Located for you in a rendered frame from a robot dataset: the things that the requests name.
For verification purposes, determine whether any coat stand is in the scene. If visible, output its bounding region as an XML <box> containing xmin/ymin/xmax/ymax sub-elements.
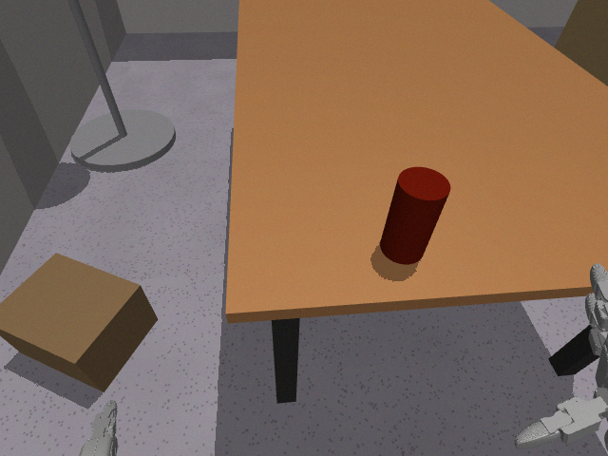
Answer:
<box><xmin>67</xmin><ymin>0</ymin><xmax>176</xmax><ymax>171</ymax></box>

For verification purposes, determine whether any left robot hand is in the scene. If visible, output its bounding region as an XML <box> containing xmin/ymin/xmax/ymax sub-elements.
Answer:
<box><xmin>79</xmin><ymin>400</ymin><xmax>118</xmax><ymax>456</ymax></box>

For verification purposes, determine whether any table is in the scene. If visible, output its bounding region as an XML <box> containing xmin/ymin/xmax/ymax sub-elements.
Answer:
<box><xmin>225</xmin><ymin>0</ymin><xmax>608</xmax><ymax>404</ymax></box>

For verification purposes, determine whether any right robot hand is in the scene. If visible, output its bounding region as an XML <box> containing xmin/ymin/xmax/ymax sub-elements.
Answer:
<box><xmin>514</xmin><ymin>263</ymin><xmax>608</xmax><ymax>449</ymax></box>

